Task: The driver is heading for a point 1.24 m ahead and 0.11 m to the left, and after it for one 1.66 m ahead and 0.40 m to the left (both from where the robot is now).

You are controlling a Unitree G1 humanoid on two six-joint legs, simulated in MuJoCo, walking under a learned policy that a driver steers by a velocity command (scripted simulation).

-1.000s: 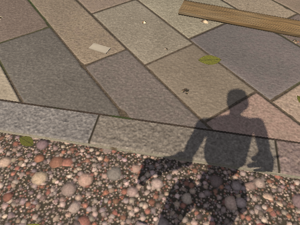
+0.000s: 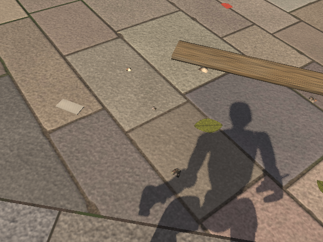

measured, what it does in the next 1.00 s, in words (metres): climbs: right foot 0.03 m higher, then left foot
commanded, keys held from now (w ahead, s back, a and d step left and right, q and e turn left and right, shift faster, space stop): w+q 0.36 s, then w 0.34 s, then w+e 0.20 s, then e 0.10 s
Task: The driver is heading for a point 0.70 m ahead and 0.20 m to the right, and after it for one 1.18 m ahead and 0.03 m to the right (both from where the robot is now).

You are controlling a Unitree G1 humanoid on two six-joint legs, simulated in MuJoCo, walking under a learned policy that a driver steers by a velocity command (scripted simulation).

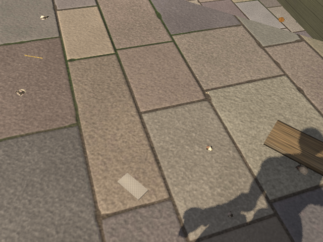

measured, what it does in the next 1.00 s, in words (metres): steps on the spot, turning right: right foot, then left foot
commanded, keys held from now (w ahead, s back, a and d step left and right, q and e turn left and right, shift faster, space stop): e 0.06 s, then s+e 0.40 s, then e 0.30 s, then no key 0.24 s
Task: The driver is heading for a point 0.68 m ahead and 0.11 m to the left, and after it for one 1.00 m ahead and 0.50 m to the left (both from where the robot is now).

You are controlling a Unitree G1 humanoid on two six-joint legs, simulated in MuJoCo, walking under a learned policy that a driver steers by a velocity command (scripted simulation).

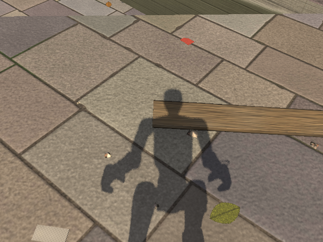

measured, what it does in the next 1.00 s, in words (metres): walks ahead: right foot, then left foot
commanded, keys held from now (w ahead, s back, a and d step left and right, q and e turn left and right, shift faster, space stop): no key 0.02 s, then w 0.98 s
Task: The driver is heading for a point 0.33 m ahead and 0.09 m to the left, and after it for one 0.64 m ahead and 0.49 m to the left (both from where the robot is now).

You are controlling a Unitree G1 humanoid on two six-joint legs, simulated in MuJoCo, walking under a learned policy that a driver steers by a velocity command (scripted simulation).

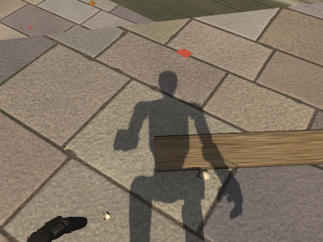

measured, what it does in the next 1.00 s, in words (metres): walks ahead, turning left: right foot, then left foot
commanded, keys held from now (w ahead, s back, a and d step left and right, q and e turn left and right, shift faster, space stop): w+q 1.00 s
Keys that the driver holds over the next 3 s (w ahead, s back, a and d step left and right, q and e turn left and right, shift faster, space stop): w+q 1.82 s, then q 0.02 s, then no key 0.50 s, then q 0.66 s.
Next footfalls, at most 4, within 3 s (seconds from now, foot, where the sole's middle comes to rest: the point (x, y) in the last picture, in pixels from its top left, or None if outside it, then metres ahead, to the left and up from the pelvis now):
0.04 right None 0.21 -0.12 -0.76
0.56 left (117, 240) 0.48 0.15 -0.76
1.04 right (134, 163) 0.82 0.08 -0.76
1.56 left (50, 161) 0.86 0.46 -0.76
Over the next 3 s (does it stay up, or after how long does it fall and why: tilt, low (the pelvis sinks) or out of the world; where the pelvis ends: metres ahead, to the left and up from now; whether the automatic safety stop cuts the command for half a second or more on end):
stays up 0.97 0.58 0.01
